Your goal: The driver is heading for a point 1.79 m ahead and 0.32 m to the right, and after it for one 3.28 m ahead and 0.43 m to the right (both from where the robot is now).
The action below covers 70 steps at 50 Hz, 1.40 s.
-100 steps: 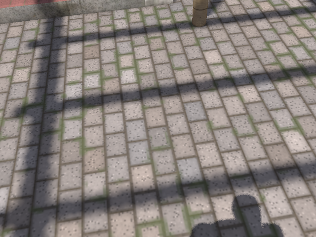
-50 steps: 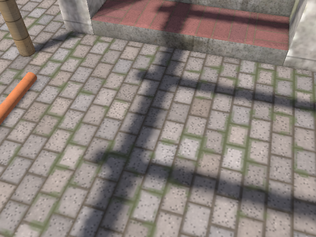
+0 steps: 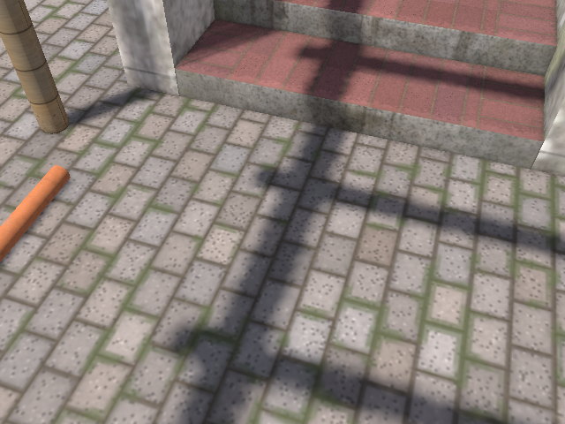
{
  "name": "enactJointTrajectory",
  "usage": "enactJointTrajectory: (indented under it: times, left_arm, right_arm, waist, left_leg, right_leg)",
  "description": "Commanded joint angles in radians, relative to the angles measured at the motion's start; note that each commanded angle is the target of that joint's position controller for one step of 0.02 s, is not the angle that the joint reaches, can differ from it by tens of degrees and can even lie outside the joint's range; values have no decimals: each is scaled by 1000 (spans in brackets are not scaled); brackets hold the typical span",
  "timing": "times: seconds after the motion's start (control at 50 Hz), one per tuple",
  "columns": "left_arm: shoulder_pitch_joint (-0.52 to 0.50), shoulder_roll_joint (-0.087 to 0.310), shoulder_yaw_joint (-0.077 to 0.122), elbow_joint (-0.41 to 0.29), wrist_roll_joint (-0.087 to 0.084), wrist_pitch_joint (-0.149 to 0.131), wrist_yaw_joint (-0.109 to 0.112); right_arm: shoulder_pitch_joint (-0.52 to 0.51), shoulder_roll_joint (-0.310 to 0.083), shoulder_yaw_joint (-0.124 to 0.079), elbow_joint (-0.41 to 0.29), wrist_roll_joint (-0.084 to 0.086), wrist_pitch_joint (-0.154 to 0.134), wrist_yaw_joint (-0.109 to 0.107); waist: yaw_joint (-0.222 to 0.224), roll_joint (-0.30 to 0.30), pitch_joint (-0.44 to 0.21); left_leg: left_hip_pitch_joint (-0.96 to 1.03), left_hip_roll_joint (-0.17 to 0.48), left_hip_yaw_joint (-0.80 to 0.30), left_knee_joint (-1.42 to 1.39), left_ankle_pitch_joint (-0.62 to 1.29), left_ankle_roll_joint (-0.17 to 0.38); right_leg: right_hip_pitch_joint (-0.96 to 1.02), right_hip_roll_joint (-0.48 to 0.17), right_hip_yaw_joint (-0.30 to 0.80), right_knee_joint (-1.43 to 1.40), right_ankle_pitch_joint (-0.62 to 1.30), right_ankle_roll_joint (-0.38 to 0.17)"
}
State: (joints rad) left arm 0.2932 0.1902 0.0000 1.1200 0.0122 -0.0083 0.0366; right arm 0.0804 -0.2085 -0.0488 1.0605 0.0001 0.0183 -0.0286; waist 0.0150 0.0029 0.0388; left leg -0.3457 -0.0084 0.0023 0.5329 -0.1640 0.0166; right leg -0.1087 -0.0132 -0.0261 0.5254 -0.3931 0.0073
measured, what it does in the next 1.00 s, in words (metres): stands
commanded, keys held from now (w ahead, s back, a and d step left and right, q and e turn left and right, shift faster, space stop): no key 0.90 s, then w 0.10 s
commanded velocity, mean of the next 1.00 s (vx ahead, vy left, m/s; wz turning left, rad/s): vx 0.01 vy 0.00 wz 0.00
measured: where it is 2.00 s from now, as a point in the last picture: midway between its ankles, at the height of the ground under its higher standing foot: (301, 403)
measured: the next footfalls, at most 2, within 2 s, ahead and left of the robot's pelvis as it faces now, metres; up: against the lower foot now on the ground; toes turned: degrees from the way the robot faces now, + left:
right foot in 1.66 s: +0.50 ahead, -0.14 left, +0.00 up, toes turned -4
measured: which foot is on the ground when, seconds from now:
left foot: down 0.00-1.00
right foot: down 0.00-1.00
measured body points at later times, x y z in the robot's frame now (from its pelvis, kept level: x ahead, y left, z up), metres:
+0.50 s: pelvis +0.00 -0.01 +0.00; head +0.01 -0.01 +0.45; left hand -0.04 +0.22 -0.15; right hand +0.07 -0.25 -0.15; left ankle +0.08 +0.11 -0.73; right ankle -0.07 -0.12 -0.73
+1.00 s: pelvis +0.02 -0.01 +0.00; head +0.02 -0.01 +0.45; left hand -0.04 +0.22 -0.16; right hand +0.07 -0.26 -0.15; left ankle +0.07 +0.11 -0.73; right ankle -0.07 -0.12 -0.73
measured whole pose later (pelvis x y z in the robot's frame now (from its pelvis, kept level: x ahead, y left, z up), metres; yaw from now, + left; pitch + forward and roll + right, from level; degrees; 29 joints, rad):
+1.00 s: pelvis +0.02 -0.01 +0.00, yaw +0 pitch -1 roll +0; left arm 0.43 0.16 0.01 1.09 -0.01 -0.02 0.04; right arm 0.16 -0.20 -0.04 1.14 0.01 0.01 -0.04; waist 0.01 -0.01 0.01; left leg -0.35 -0.01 0.00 0.60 -0.30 0.02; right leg -0.08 0.00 -0.03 0.51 -0.42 -0.02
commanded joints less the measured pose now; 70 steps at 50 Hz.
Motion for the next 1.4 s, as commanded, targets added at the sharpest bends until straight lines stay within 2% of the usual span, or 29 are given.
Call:
enactJointTrajectory:
  times: [0.02, 0.4, 0.9, 0.92, 0.96, 0.98, 1.0, 1.02, 1.04, 1.06, 1.08, 1.1, 1.12, 1.14, 1.16, 1.18, 1.2, 1.22, 1.24, 1.26, 1.28, 1.3, 1.34, 1.4]
  left_arm:
    - [74, 91, 13, -11, 0, -8, 3]
    - [157, 60, 12, -14, -4, -16, 4]
    - [215, 42, 18, -26, -6, -20, 3]
    - [236, 37, 18, -17, -7, -18, 4]
    - [225, 84, 34, -31, -17, -15, 9]
    - [232, 109, 42, -43, -23, -17, 12]
    - [237, 145, 55, -51, -30, -25, 14]
    - [220, 174, 67, -58, -34, -36, 14]
    - [216, 165, 69, -62, -31, -48, 13]
    - [220, 150, 69, -63, -29, -57, 9]
    - [217, 141, 69, -66, -33, -61, 4]
    - [197, 140, 69, -72, -39, -59, -2]
    - [160, 144, 68, -86, -41, -56, -7]
    - [145, 152, 67, -97, -36, -58, -11]
    - [93, 130, 59, -124, -33, -66, -15]
    - [110, 43, 37, -162, -33, -85, -14]
    - [68, 66, 46, -178, -53, -105, -17]
    - [37, 87, 52, -192, -72, -114, -26]
    - [26, 96, 56, -189, -69, -118, -29]
    - [19, 102, 67, -188, -56, -118, -28]
    - [23, 117, 78, -186, -46, -110, -28]
    - [33, 114, 83, -182, -45, -101, -31]
    - [-5, 89, 82, -195, -41, -84, -35]
    - [-152, 74, 74, -257, -33, -79, -35]
  right_arm:
    - [-25, -101, -14, -27, 0, -7, -5]
    - [24, -91, -2, 31, 2, -8, -11]
    - [55, -84, 1, 47, 6, -6, -16]
    - [73, -74, 4, 56, 6, -5, -16]
    - [73, -83, -3, 56, 14, -8, -14]
    - [38, -85, -5, 40, 15, -18, -10]
    - [-11, -77, -4, 16, 20, -36, -2]
    - [-43, -66, -1, -5, 22, -57, 8]
    - [-53, -64, -1, -15, 25, -75, 17]
    - [-56, -66, -2, -24, 29, -90, 25]
    - [-49, -66, -3, -32, 35, -104, 32]
    - [-11, -64, -6, -24, 41, -113, 38]
    - [83, -68, -16, 12, 43, -117, 42]
    - [211, -98, -37, 60, 38, -115, 42]
    - [378, -168, -64, 94, 32, -115, 40]
    - [516, -261, -79, 99, 30, -117, 40]
    - [444, -173, -42, 94, 12, -131, 43]
    - [346, -129, -24, 60, 12, -141, 42]
    - [274, -96, -10, 35, 10, -143, 46]
    - [237, -87, -1, 22, 7, -143, 51]
    - [230, -72, 8, 19, 2, -139, 51]
    - [248, -68, 12, 22, -1, -134, 48]
    - [295, -93, 12, 31, -1, -129, 36]
    - [318, -132, 9, 22, -6, -121, 18]
  waist:
    - [-6, -2, -1]
    - [-12, -8, 14]
    - [-15, -11, 14]
    - [-13, -19, -5]
    - [-8, -76, 53]
    - [10, -108, 97]
    - [26, -155, 147]
    - [30, -178, 195]
    - [27, -168, 213]
    - [24, -163, 217]
    - [14, -152, 208]
    - [-14, -137, 189]
    - [-61, -123, 146]
    - [-110, -105, 73]
    - [-183, 37, -1]
    - [-193, 314, -114]
    - [-147, 215, -90]
    - [-107, 148, -3]
    - [-74, 76, 21]
    - [-50, 42, 44]
    - [-32, 48, 42]
    - [-24, 61, 39]
    - [-22, 49, 52]
    - [-41, 33, 81]
  left_leg:
    - [192, 50, -60, -71, 71, 49]
    - [186, 46, -58, -78, 77, 41]
    - [197, 45, -53, -59, 145, 39]
    - [203, 30, -36, -53, 34, 37]
    - [110, -30, 29, 24, -274, 31]
    - [14, -45, 50, 87, -331, 29]
    - [-92, -40, 74, 167, -277, 31]
    - [-174, 7, 52, 235, -224, 41]
    - [-248, 39, 34, 272, -233, 53]
    - [-299, 59, 25, 276, -272, 62]
    - [-290, 65, 31, 222, -294, 69]
    - [-191, 52, 56, 121, -265, 73]
    - [17, 3, 105, 15, -176, 72]
    - [233, -44, 114, 2, -89, 71]
    - [408, 93, -115, -101, -140, 127]
    - [590, 351, -627, -314, -263, 283]
    - [538, 402, -754, -366, -315, 298]
    - [460, 389, -622, -353, -306, 266]
    - [397, 339, -477, -362, -254, 227]
    - [343, 300, -372, -376, -172, 198]
    - [301, 253, -278, -388, -92, 171]
    - [283, 228, -221, -398, -31, 163]
    - [271, 217, -162, -416, 75, 173]
    - [266, 226, -126, -442, 135, 189]
  right_leg:
    - [-221, -30, 26, -148, 40, -26]
    - [-216, -25, 24, -166, 66, -31]
    - [-201, -24, 24, -167, 137, -33]
    - [-193, -22, 24, -183, 36, -40]
    - [-218, -55, 91, -229, -251, -97]
    - [-207, -113, 174, -280, -370, -140]
    - [-170, -208, 290, -346, -425, -189]
    - [-144, -293, 379, -373, -394, -229]
    - [-91, -330, 403, -368, -307, -247]
    - [-31, -335, 389, -344, -196, -246]
    - [2, -320, 351, -313, -105, -231]
    - [-19, -285, 289, -277, -43, -203]
    - [-105, -229, 210, -218, 46, -170]
    - [-187, -171, 150, -103, 259, -145]
    - [-308, -76, 35, 210, 394, -87]
    - [-549, 72, -24, 595, 19, -21]
    - [-640, 42, 133, 784, -118, -51]
    - [-703, -15, 147, 842, -49, -86]
    - [-688, -67, 130, 813, 52, -107]
    - [-668, -100, 113, 746, 124, -112]
    - [-614, -123, 100, 694, 166, -109]
    - [-586, -127, 84, 662, 188, -100]
    - [-611, -134, 55, 604, 220, -69]
    - [-678, -141, 43, 422, 309, -28]
Velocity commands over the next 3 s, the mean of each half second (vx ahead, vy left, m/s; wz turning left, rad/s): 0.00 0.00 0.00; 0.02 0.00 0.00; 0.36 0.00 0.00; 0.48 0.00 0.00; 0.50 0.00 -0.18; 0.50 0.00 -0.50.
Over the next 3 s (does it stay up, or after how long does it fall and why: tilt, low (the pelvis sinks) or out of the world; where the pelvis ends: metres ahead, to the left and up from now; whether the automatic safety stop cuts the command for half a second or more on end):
stays up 1.03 -0.10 0.01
